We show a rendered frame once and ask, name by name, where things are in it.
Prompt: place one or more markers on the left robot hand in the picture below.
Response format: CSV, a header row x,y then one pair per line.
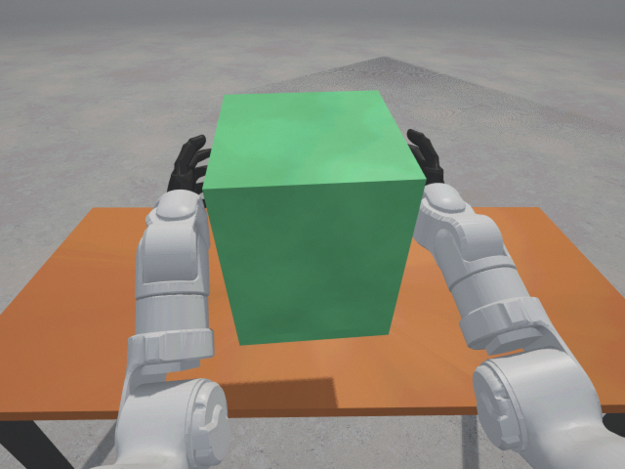
x,y
185,174

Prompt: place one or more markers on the robot right upper arm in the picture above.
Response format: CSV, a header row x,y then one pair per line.
x,y
539,403

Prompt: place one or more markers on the robot left forearm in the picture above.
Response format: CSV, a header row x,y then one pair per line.
x,y
172,285

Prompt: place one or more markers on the right robot hand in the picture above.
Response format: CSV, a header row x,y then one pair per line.
x,y
426,157

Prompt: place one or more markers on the table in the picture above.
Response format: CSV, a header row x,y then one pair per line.
x,y
64,338

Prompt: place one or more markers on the carton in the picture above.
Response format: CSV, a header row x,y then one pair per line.
x,y
313,200

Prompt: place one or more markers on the robot left upper arm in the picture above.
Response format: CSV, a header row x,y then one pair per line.
x,y
180,424

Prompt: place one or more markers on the robot right forearm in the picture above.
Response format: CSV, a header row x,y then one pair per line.
x,y
497,313

